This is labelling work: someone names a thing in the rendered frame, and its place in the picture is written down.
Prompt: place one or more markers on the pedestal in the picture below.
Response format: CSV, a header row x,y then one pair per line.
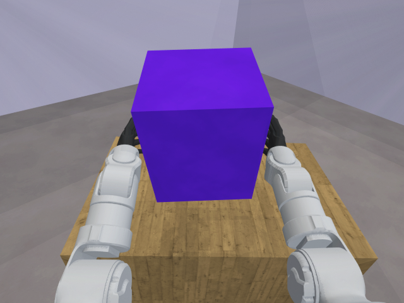
x,y
220,251

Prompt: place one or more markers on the left robot upper arm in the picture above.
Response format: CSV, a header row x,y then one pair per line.
x,y
96,281

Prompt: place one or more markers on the left robot forearm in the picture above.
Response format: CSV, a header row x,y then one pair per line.
x,y
107,229

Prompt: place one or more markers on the robot right hand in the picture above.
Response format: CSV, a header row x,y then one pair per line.
x,y
275,135

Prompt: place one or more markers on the carton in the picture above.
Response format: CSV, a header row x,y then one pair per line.
x,y
202,117

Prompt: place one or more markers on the right robot forearm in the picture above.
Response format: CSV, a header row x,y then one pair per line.
x,y
305,223

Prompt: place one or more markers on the robot left hand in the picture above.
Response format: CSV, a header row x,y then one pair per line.
x,y
128,136

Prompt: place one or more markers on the right robot upper arm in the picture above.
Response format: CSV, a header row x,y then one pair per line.
x,y
324,275

